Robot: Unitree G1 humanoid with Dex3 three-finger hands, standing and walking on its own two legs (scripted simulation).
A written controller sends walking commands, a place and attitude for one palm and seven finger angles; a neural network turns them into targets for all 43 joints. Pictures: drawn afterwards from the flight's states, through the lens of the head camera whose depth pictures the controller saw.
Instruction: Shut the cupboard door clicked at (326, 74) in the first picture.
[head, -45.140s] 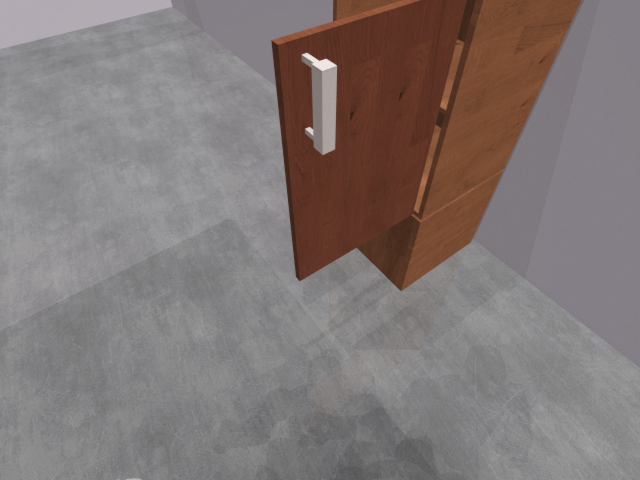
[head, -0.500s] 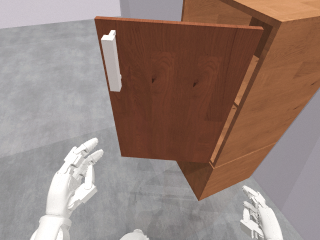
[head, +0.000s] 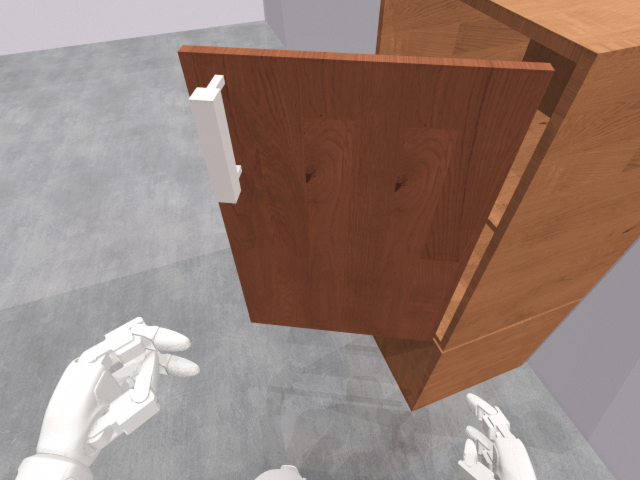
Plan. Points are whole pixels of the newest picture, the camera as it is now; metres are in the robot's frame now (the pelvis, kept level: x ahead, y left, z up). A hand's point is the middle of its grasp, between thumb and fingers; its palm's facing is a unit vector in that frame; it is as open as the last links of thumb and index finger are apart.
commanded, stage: raise the hand and make a fist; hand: left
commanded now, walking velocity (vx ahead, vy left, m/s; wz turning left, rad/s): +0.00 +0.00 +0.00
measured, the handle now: (223, 140) +0.46 +0.16 +0.20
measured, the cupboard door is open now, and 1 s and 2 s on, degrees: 63 63 63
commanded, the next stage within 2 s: bring the fist close to the handle in 1.12 s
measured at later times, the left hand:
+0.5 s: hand (134, 328) +0.22 +0.19 +0.17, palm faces -0.02 -1.00 -0.08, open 3.1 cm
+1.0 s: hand (123, 299) +0.23 +0.19 +0.20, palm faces +0.00 -1.00 -0.07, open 3.1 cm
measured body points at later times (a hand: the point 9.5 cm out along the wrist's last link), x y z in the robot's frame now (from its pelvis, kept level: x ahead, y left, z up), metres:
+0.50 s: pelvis +0.01 +0.00 +0.03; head -0.01 -0.01 +0.48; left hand +0.21 +0.25 +0.17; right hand +0.22 -0.21 -0.02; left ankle +0.06 +0.07 -0.69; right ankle -0.02 -0.10 -0.69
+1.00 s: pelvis +0.00 +0.00 +0.04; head -0.04 -0.01 +0.49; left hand +0.22 +0.25 +0.20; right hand +0.20 -0.22 -0.01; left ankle +0.06 +0.07 -0.69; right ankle -0.02 -0.10 -0.69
